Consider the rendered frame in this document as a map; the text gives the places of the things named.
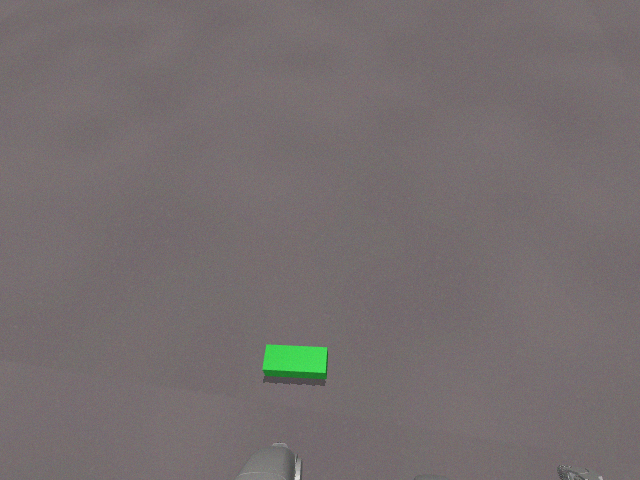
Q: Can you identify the carton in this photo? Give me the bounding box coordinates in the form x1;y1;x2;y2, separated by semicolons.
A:
262;344;328;379

